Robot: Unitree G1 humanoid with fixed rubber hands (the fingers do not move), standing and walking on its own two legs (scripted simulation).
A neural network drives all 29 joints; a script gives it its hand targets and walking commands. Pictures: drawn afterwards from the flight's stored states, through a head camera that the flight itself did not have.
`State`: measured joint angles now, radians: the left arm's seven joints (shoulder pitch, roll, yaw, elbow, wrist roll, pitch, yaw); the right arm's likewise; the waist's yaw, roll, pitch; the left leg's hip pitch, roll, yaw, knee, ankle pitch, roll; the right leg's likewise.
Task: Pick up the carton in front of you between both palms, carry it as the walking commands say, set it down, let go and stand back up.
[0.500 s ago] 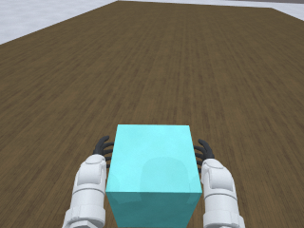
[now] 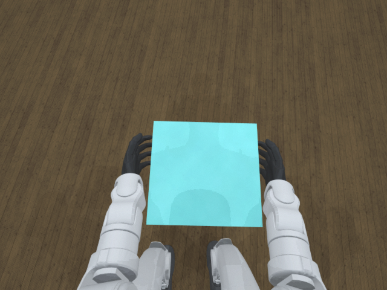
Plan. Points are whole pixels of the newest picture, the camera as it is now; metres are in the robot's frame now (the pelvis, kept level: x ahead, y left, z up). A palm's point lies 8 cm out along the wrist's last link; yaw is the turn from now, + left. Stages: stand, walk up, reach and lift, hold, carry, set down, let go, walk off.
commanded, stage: set down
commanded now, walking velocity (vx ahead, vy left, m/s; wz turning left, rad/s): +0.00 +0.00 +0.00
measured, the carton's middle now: (201, 179) +0.36 -0.03 -0.15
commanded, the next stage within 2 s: none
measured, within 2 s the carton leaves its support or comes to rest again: rests again in 1.88 s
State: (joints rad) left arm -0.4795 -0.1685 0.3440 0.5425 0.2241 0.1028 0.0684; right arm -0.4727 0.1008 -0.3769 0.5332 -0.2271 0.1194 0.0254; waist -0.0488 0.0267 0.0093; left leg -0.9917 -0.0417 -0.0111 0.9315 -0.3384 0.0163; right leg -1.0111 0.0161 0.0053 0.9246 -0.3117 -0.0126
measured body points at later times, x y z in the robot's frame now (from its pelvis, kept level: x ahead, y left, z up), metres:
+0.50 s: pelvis -0.03 +0.00 -0.14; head +0.19 -0.03 +0.25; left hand +0.43 +0.09 -0.22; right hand +0.39 -0.21 -0.22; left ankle +0.05 +0.11 -0.67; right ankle +0.06 -0.11 -0.67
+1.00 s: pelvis -0.05 +0.00 -0.25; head +0.26 -0.03 +0.07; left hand +0.47 +0.07 -0.38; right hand +0.42 -0.23 -0.38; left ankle +0.05 +0.11 -0.67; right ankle +0.06 -0.11 -0.67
